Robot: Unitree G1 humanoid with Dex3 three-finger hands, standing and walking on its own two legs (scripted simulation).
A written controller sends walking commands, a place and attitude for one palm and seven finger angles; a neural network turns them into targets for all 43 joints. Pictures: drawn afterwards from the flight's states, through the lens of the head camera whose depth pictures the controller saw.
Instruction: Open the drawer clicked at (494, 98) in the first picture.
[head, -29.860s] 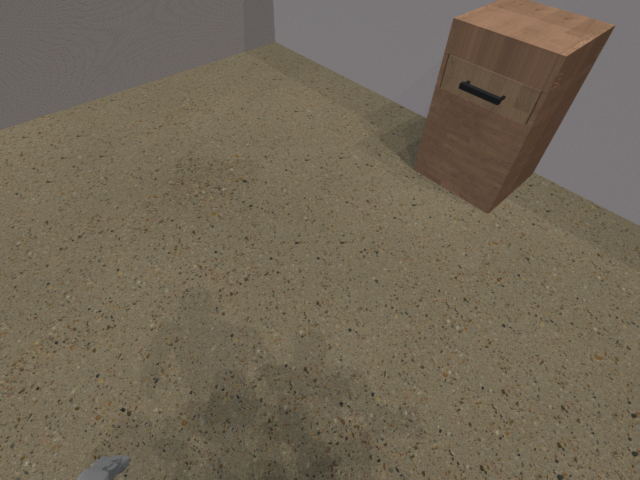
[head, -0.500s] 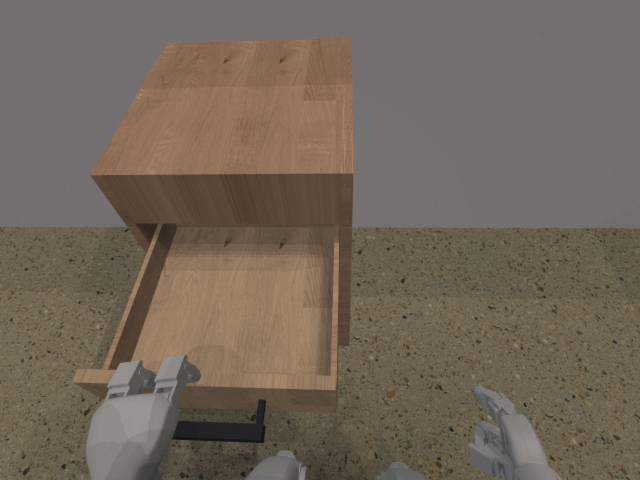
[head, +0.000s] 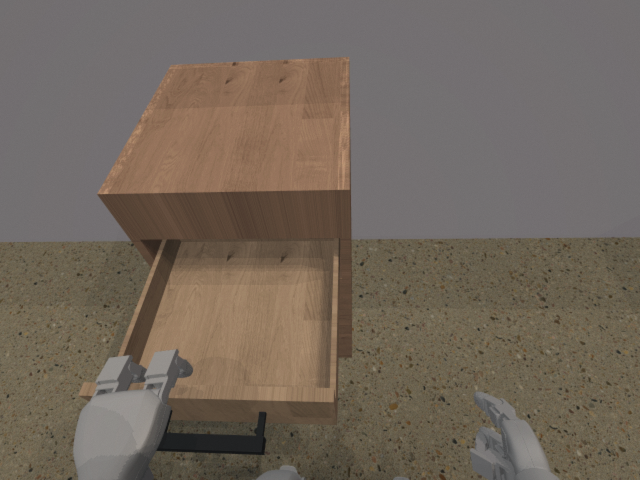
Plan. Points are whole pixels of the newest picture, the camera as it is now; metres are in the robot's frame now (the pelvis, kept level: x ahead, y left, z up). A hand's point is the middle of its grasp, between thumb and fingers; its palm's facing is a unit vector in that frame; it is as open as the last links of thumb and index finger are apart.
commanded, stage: draw the hand back to the body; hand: left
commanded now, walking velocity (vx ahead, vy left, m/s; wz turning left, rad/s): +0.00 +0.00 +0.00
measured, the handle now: (211, 429) +0.22 +0.21 -0.18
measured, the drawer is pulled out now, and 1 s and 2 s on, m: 0.30 0.30 0.30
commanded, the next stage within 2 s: step back with the hand held close in 1.44 s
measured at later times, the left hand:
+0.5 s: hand (91, 406) +0.18 +0.25 +0.09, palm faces +0.15 -0.41 -0.90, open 13.8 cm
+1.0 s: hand (41, 339) +0.20 +0.24 +0.19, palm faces +0.37 -0.83 -0.41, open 10.8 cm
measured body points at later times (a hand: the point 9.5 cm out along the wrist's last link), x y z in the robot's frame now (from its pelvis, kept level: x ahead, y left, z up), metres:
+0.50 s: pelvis +0.01 +0.01 +0.04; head +0.03 -0.04 +0.48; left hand +0.16 +0.26 +0.14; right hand +0.22 -0.21 -0.05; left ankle +0.00 +0.11 -0.67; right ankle +0.00 -0.09 -0.67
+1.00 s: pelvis +0.04 +0.01 +0.07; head +0.03 -0.02 +0.52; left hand +0.17 +0.28 +0.22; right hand +0.24 -0.20 -0.02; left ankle +0.00 +0.11 -0.67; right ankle +0.00 -0.09 -0.67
